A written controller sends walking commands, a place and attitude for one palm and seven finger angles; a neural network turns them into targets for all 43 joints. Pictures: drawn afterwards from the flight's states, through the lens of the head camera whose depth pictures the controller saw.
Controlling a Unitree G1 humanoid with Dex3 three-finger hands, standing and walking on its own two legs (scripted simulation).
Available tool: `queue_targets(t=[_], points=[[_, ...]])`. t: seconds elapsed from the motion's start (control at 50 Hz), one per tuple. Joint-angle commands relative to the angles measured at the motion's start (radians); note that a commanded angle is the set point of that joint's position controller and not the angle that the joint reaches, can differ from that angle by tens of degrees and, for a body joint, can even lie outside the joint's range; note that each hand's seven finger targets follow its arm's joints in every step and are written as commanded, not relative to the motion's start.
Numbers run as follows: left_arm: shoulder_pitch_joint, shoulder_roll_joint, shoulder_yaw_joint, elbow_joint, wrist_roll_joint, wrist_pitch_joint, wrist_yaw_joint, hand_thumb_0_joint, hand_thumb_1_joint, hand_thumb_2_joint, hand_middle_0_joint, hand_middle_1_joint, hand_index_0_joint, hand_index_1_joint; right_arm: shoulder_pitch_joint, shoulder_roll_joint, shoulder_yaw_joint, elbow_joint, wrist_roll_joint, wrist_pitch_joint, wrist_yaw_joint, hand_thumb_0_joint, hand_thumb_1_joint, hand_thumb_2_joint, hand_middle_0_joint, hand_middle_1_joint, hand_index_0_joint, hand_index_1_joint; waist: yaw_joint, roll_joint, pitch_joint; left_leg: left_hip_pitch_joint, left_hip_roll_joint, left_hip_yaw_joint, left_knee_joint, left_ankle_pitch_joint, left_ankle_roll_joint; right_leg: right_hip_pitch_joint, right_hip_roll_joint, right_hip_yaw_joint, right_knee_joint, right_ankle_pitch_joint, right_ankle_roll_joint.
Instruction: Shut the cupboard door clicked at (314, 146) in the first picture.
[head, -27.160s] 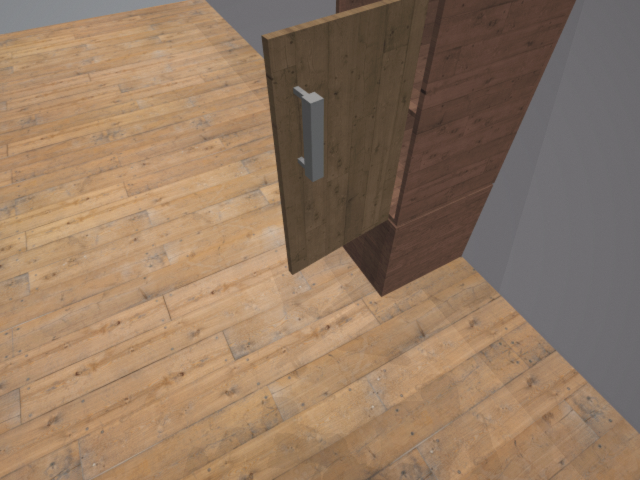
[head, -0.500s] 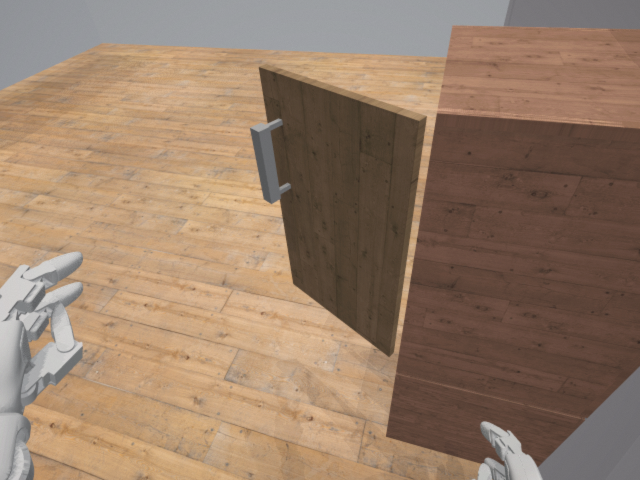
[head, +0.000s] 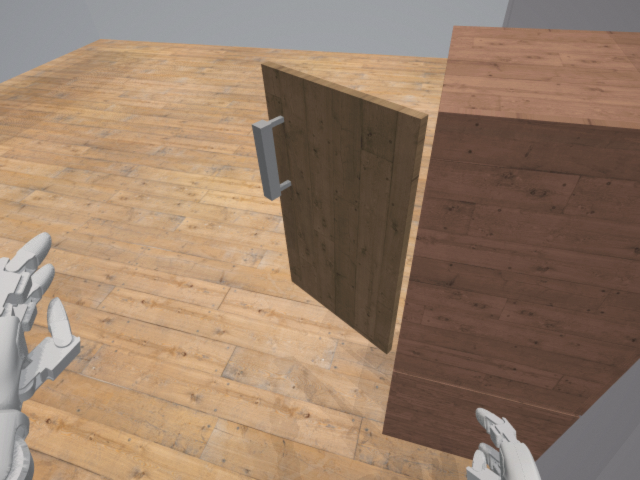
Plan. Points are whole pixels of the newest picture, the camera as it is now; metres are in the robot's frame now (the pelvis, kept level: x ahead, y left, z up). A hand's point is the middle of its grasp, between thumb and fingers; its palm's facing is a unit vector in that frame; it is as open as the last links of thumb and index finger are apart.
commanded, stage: step back with the hand held close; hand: left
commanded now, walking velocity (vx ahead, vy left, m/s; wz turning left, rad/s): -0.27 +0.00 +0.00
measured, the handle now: (275, 158) +0.67 +0.18 +0.08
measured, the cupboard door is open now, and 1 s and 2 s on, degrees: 62 62 62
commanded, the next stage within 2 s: stop stepping back and stand still in 1.46 s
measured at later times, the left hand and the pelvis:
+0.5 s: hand (39, 361) +0.16 +0.29 +0.16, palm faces +0.43 -0.77 -0.48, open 7.4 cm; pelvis -0.04 +0.03 -0.02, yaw -1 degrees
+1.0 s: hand out of the picture +0.11 +0.29 +0.17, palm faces +0.50 -0.72 -0.48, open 7.4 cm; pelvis -0.09 +0.01 -0.03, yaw +1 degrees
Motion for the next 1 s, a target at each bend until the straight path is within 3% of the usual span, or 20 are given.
queue_targets(t=[0.0, 0.04, 0.1, 0.12, 0.2, 0.22, 0.24, 0.3, 0.34, 0.5, 0.52, 0.58, 0.66, 0.72, 0.76, 0.82, 0.84, 0.88, 0.92, 0.98], points=[[-0.089, 0.224, 0.172, -0.176, 0.005, -0.106, 0.035, 0.0, 0.9, 0.9, -0.2, -0.3, -0.2, -0.3, -0.095, -0.124, -0.061, -0.18, 0.005, -0.017, 0.002, 0.0, -0.9, -0.9, 0.2, 0.3, 0.2, 0.3, -0.053, -0.092, -0.037, -0.224, 0.053, -0.06, 0.031, 0.066, 0.007, -0.003, -0.159, 0.211, -0.122, 0.015, -0.029], [-0.039, 0.201, 0.144, -0.191, 0.012, -0.122, 0.037, 0.0, 0.9, 0.9, -0.2, -0.3, -0.2, -0.3, -0.094, -0.121, -0.066, -0.181, 0.006, 0.0, 0.011, 0.0, -0.9, -0.9, 0.2, 0.3, 0.2, 0.3, -0.061, -0.122, -0.075, -0.24, 0.046, -0.064, 0.107, 0.067, 0.0, -0.025, -0.219, 0.244, -0.115, 0.047, -0.06], [0.015, 0.216, 0.154, -0.239, 0.009, -0.135, 0.054, 0.0, 0.9, 0.9, -0.2, -0.3, -0.2, -0.3, -0.083, -0.13, -0.076, -0.193, 0.012, 0.017, 0.014, 0.0, -0.9, -0.9, 0.2, 0.3, 0.2, 0.3, -0.069, -0.086, -0.146, -0.247, 0.054, -0.076, 0.121, 0.069, -0.01, -0.032, -0.252, 0.238, -0.055, 0.103, -0.081], [0.026, 0.229, 0.168, -0.261, 0.008, -0.139, 0.058, 0.0, 0.9, 0.9, -0.2, -0.3, -0.2, -0.3, -0.091, -0.132, -0.076, -0.195, 0.012, 0.02, 0.009, 0.0, -0.9, -0.9, 0.2, 0.3, 0.2, 0.3, -0.07, -0.047, -0.154, -0.243, 0.066, -0.083, 0.097, 0.123, -0.015, -0.031, -0.24, 0.212, -0.014, 0.158, -0.074], [0.042, 0.26, 0.204, -0.327, 0.006, -0.139, 0.069, 0.0, 0.9, 0.9, -0.2, -0.3, -0.2, -0.3, -0.099, -0.151, -0.082, -0.234, 0.008, 0.043, -0.009, 0.0, -0.9, -0.9, 0.2, 0.3, 0.2, 0.3, -0.058, 0.047, -0.191, -0.268, 0.14, -0.134, 0.008, 0.483, -0.048, 0.008, -0.106, 0.088, 0.192, 0.323, 0.0], [0.041, 0.282, 0.226, -0.327, 0.007, -0.136, 0.067, 0.0, 0.9, 0.9, -0.2, -0.3, -0.2, -0.3, -0.105, -0.151, -0.084, -0.235, 0.006, 0.047, -0.012, 0.0, -0.9, -0.9, 0.2, 0.3, 0.2, 0.3, -0.053, 0.047, -0.198, -0.27, 0.149, -0.138, 0.014, 0.538, -0.052, 0.006, -0.098, 0.086, 0.209, 0.326, 0.005], [0.045, 0.261, 0.211, -0.325, 0.005, -0.133, 0.064, 0.0, 0.9, 0.9, -0.2, -0.3, -0.2, -0.3, -0.096, -0.145, -0.084, -0.244, 0.006, 0.052, -0.013, 0.0, -0.9, -0.9, 0.2, 0.3, 0.2, 0.3, -0.055, 0.021, -0.196, -0.279, 0.155, -0.132, 0.02, 0.569, -0.056, 0.011, -0.096, 0.085, 0.22, 0.327, 0.007], [0.054, 0.25, 0.209, -0.303, 0.006, -0.128, 0.065, 0.0, 0.9, 0.9, -0.2, -0.3, -0.2, -0.3, -0.082, -0.153, -0.092, -0.255, 0.009, 0.063, -0.011, 0.0, -0.9, -0.9, 0.2, 0.3, 0.2, 0.3, -0.061, -0.021, -0.175, -0.359, 0.16, -0.129, 0.028, 0.425, -0.045, 0.02, -0.107, 0.119, 0.225, 0.294, 0.001], [0.056, 0.241, 0.202, -0.31, 0.01, -0.13, 0.065, 0.0, 0.9, 0.9, -0.2, -0.3, -0.2, -0.3, -0.082, -0.153, -0.092, -0.257, 0.01, 0.067, -0.011, 0.0, -0.9, -0.9, 0.2, 0.3, 0.2, 0.3, -0.066, -0.016, -0.163, -0.404, 0.155, -0.139, 0.02, 0.315, -0.038, 0.017, -0.117, 0.14, 0.228, 0.275, -0.004], [0.024, 0.246, 0.229, -0.303, 0.038, -0.159, 0.077, 0.0, 0.9, 0.9, -0.2, -0.3, -0.2, -0.3, -0.076, -0.153, -0.085, -0.272, 0.009, 0.054, -0.015, 0.0, -0.9, -0.9, 0.2, 0.3, 0.2, 0.3, -0.072, -0.007, -0.08, -0.705, 0.177, -0.181, -0.073, -0.215, 0.058, 0.094, -0.081, 0.144, 0.289, 0.112, 0.024], [0.005, 0.268, 0.247, -0.318, 0.045, -0.165, 0.077, 0.0, 0.9, 0.9, -0.2, -0.3, -0.2, -0.3, -0.083, -0.16, -0.086, -0.273, 0.008, 0.05, -0.017, 0.0, -0.9, -0.9, 0.2, 0.3, 0.2, 0.3, -0.07, 0.003, -0.084, -0.735, 0.172, -0.185, -0.074, -0.257, 0.065, 0.117, -0.082, 0.151, 0.287, 0.111, 0.024], [-0.013, 0.244, 0.224, -0.307, 0.053, -0.175, 0.079, 0.0, 0.9, 0.9, -0.2, -0.3, -0.2, -0.3, -0.061, -0.155, -0.085, -0.273, 0.009, 0.042, -0.013, 0.0, -0.9, -0.9, 0.2, 0.3, 0.2, 0.3, -0.078, -0.041, -0.06, -0.761, 0.134, -0.156, -0.005, -0.354, 0.069, 0.075, -0.115, 0.213, 0.23, 0.013, 0.007], [-0.01, 0.261, 0.23, -0.336, 0.051, -0.192, 0.088, 0.0, 0.9, 0.9, -0.2, -0.3, -0.2, -0.3, -0.047, -0.146, -0.083, -0.261, 0.004, 0.028, -0.001, 0.0, -0.9, -0.9, 0.2, 0.3, 0.2, 0.3, -0.081, -0.117, -0.081, -0.624, 0.085, -0.135, 0.135, -0.306, 0.043, -0.093, -0.199, 0.318, 0.069, -0.19, -0.04], [0.003, 0.278, 0.239, -0.37, 0.045, -0.202, 0.1, 0.0, 0.9, 0.9, -0.2, -0.3, -0.2, -0.3, -0.047, -0.146, -0.081, -0.247, 0.002, 0.02, 0.003, 0.0, -0.9, -0.9, 0.2, 0.3, 0.2, 0.3, -0.086, -0.095, -0.095, -0.515, 0.081, -0.133, 0.157, -0.252, 0.03, -0.198, -0.216, 0.305, 0.017, -0.263, -0.051], [0.024, 0.27, 0.237, -0.384, 0.047, -0.212, 0.105, 0.0, 0.9, 0.9, -0.2, -0.3, -0.2, -0.3, -0.049, -0.146, -0.075, -0.248, 0.001, 0.013, -0.001, 0.0, -0.9, -0.9, 0.2, 0.3, 0.2, 0.3, -0.087, -0.032, -0.096, -0.549, 0.115, -0.16, 0.063, -0.285, 0.046, -0.164, -0.157, 0.23, 0.093, -0.223, -0.02], [0.015, 0.271, 0.266, -0.363, 0.064, -0.226, 0.105, 0.0, 0.9, 0.9, -0.2, -0.3, -0.2, -0.3, -0.06, -0.165, -0.084, -0.246, 0.001, -0.01, -0.015, 0.0, -0.9, -0.9, 0.2, 0.3, 0.2, 0.3, -0.078, 0.108, -0.091, -0.811, 0.232, -0.27, -0.139, -0.402, 0.098, 0.093, -0.034, 0.119, 0.362, -0.016, 0.035], [0.014, 0.255, 0.259, -0.355, 0.065, -0.225, 0.101, 0.0, 0.9, 0.9, -0.2, -0.3, -0.2, -0.3, -0.052, -0.158, -0.085, -0.242, -0.004, -0.012, -0.017, 0.0, -0.9, -0.9, 0.2, 0.3, 0.2, 0.3, -0.075, 0.104, -0.086, -0.823, 0.252, -0.28, -0.144, -0.336, 0.098, 0.111, -0.015, 0.103, 0.408, 0.063, 0.04], [0.011, 0.255, 0.261, -0.336, 0.067, -0.227, 0.089, 0.0, 0.9, 0.9, -0.2, -0.3, -0.2, -0.3, -0.061, -0.156, -0.093, -0.24, -0.007, -0.017, -0.016, 0.0, -0.9, -0.9, 0.2, 0.3, 0.2, 0.3, -0.069, 0.061, -0.079, -0.835, 0.252, -0.253, -0.096, -0.251, 0.097, 0.131, -0.009, 0.121, 0.419, 0.099, 0.041], [0.026, 0.25, 0.253, -0.321, 0.058, -0.226, 0.077, 0.0, 0.9, 0.9, -0.2, -0.3, -0.2, -0.3, -0.047, -0.159, -0.097, -0.225, -0.01, -0.018, -0.011, 0.0, -0.9, -0.9, 0.2, 0.3, 0.2, 0.3, -0.075, -0.005, -0.1, -0.731, 0.208, -0.216, -0.015, -0.071, 0.068, 0.077, -0.035, 0.162, 0.345, 0.223, 0.021], [0.014, 0.234, 0.223, -0.344, 0.049, -0.226, 0.069, 0.0, 0.9, 0.9, -0.2, -0.3, -0.2, -0.3, -0.057, -0.146, -0.091, -0.219, -0.009, -0.014, -0.002, 0.0, -0.9, -0.9, 0.2, 0.3, 0.2, 0.3, -0.077, 0.003, -0.152, -0.682, 0.175, -0.165, 0.048, -0.052, 0.053, 0.056, -0.082, 0.228, 0.319, 0.273, 0.005]])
